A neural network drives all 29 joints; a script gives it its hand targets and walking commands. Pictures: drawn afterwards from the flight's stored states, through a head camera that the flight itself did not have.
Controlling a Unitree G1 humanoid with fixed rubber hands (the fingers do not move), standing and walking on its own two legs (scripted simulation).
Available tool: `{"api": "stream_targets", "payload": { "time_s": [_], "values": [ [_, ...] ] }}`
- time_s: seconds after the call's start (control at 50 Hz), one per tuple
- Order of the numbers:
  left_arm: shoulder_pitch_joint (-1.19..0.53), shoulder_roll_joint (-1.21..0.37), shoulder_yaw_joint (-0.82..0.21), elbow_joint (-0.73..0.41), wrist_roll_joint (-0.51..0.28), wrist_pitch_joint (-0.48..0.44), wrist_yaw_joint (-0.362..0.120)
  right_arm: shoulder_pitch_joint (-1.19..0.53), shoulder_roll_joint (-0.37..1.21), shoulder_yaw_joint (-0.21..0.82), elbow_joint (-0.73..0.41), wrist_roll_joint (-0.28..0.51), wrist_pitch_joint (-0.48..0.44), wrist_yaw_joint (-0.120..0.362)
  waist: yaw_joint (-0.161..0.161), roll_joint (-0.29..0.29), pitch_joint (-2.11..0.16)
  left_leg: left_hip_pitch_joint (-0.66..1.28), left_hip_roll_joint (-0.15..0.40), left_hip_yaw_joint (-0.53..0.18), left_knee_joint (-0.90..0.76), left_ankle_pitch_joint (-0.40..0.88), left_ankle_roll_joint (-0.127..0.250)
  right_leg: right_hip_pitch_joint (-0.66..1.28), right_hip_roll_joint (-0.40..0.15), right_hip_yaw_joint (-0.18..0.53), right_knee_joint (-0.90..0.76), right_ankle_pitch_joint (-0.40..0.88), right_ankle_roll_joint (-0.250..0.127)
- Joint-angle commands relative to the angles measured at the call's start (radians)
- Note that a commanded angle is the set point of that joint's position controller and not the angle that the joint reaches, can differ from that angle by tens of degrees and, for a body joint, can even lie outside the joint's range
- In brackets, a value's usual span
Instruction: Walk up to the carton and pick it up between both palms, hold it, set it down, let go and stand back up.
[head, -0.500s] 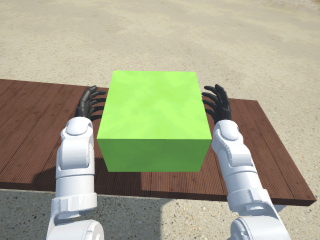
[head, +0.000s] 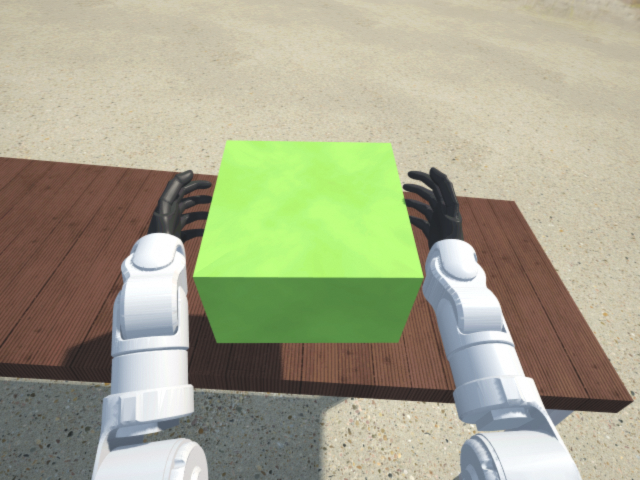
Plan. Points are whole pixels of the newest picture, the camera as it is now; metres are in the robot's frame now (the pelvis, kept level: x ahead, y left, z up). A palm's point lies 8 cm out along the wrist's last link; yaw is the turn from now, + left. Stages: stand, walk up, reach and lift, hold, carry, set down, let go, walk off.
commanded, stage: hold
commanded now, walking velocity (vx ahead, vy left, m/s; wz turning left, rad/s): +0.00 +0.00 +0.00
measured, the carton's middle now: (308, 237) +0.41 +0.00 +0.12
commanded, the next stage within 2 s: set down in 0.06 s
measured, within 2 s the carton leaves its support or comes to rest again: neither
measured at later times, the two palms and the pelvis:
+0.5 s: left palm (171, 236) +0.38 +0.17 +0.15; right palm (435, 227) +0.37 -0.15 +0.18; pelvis +0.01 +0.00 +0.00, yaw +0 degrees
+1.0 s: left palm (191, 244) +0.40 +0.15 +0.11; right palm (436, 244) +0.37 -0.17 +0.15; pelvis +0.02 +0.01 +0.00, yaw -1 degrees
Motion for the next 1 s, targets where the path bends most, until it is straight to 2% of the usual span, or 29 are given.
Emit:
{"api": "stream_targets", "payload": {
  "time_s": [0.0, 0.04, 0.1, 0.14, 0.24, 0.4, 0.48, 0.56, 0.64, 0.72, 0.82, 0.98],
  "values": [
    [-0.606, -0.406, -0.432, -0.144, -0.139, -0.079, -0.123, -0.567, 0.468, 0.346, -0.238, 0.052, -0.054, 0.144, -0.007, 0.067, -0.392, -0.020, -0.061, 0.077, -0.027, 0.235, -0.017, 0.186, 0.057, -0.029, 0.013, 0.149, 0.019],
    [-0.606, -0.406, -0.431, -0.142, -0.138, -0.079, -0.123, -0.565, 0.467, 0.343, -0.234, 0.051, -0.053, 0.144, -0.008, 0.067, -0.384, -0.022, -0.061, 0.078, -0.029, 0.230, -0.017, 0.182, 0.057, -0.030, 0.012, 0.142, 0.018],
    [-0.616, -0.421, -0.485, -0.160, -0.163, -0.086, -0.118, -0.582, 0.476, 0.383, -0.278, 0.089, -0.051, 0.139, -0.010, 0.084, -0.431, -0.008, -0.061, 0.068, -0.005, 0.255, -0.025, 0.192, 0.065, -0.028, 0.029, 0.177, 0.025],
    [-0.632, -0.420, -0.481, -0.152, -0.165, -0.100, -0.115, -0.587, 0.480, 0.375, -0.275, 0.082, -0.053, 0.140, -0.007, 0.080, -0.415, -0.021, -0.062, 0.067, -0.011, 0.224, -0.022, 0.175, 0.062, -0.028, 0.027, 0.151, 0.028],
    [-0.610, -0.402, -0.414, -0.064, -0.123, -0.144, -0.135, -0.572, 0.470, 0.296, -0.225, 0.001, -0.109, 0.152, 0.008, 0.062, -0.353, -0.071, -0.060, 0.083, -0.052, 0.103, -0.004, 0.170, 0.048, -0.035, 0.017, 0.068, 0.028],
    [-0.550, -0.391, -0.351, 0.097, -0.073, -0.280, -0.165, -0.521, 0.459, 0.205, -0.148, -0.139, -0.274, 0.153, 0.014, 0.041, -0.294, -0.107, -0.059, 0.110, -0.077, 0.033, 0.005, 0.202, 0.031, -0.052, 0.008, 0.053, 0.032],
    [-0.578, -0.409, -0.373, 0.085, -0.072, -0.347, -0.160, -0.459, 0.462, 0.199, -0.081, -0.166, -0.331, 0.150, -0.010, 0.056, -0.325, -0.042, -0.052, 0.109, -0.054, 0.153, -0.022, 0.216, 0.037, -0.061, 0.015, 0.148, 0.033],
    [-0.632, -0.445, -0.445, 0.033, -0.091, -0.420, -0.133, -0.416, 0.487, 0.230, -0.041, -0.168, -0.383, 0.151, -0.034, 0.086, -0.422, 0.058, -0.046, 0.096, 0.000, 0.370, -0.063, 0.227, 0.048, -0.066, 0.032, 0.304, 0.035],
    [-0.634, -0.467, -0.487, 0.039, -0.098, -0.453, -0.105, -0.422, 0.498, 0.263, -0.045, -0.157, -0.416, 0.150, -0.028, 0.093, -0.458, 0.079, -0.044, 0.087, 0.028, 0.471, -0.075, 0.233, 0.052, -0.061, 0.037, 0.371, 0.036],
    [-0.622, -0.467, -0.476, 0.070, -0.092, -0.453, -0.095, -0.436, 0.497, 0.277, -0.046, -0.149, -0.421, 0.148, -0.009, 0.079, -0.447, 0.037, -0.045, 0.090, 0.017, 0.437, -0.063, 0.254, 0.046, -0.052, 0.039, 0.382, 0.040],
    [-0.628, -0.454, -0.417, 0.135, -0.069, -0.452, -0.101, -0.439, 0.495, 0.242, 0.000, -0.162, -0.412, 0.151, 0.007, 0.065, -0.402, -0.011, -0.048, 0.104, -0.019, 0.331, -0.045, 0.267, 0.036, -0.043, 0.032, 0.345, 0.044],
    [-0.685, -0.463, -0.347, 0.275, -0.045, -0.498, -0.106, -0.455, 0.496, 0.120, 0.118, -0.233, -0.432, 0.170, 0.004, 0.066, -0.364, -0.010, -0.042, 0.121, -0.051, 0.237, -0.044, 0.218, 0.035, -0.052, 0.008, 0.238, 0.040]
  ]
}}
